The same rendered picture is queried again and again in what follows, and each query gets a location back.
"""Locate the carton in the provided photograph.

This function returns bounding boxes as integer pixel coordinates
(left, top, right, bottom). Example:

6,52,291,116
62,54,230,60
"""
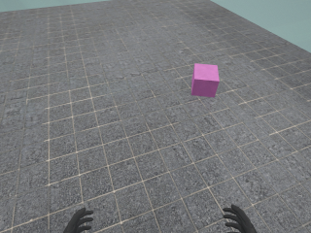
191,63,220,98

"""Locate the right robot hand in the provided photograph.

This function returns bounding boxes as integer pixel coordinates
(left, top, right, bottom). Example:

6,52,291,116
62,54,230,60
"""
223,204,258,233

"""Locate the left robot hand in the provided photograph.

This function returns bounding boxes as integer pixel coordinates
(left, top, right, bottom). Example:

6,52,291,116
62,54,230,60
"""
63,207,93,233

